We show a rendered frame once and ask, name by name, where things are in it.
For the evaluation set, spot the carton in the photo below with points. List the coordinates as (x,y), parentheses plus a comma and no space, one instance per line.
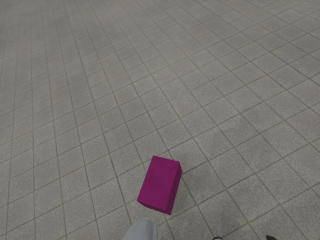
(160,185)

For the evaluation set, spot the left robot thigh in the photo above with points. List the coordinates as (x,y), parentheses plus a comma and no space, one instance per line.
(143,229)

